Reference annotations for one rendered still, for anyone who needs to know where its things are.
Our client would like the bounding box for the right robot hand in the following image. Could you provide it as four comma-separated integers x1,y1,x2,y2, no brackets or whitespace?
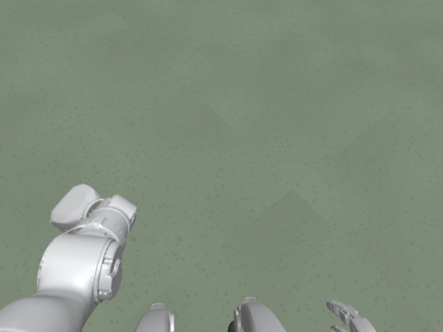
327,299,376,332

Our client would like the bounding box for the left robot hand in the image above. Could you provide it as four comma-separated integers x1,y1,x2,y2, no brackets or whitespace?
50,184,102,232

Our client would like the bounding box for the left robot arm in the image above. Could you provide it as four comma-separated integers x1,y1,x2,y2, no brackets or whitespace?
0,194,138,332

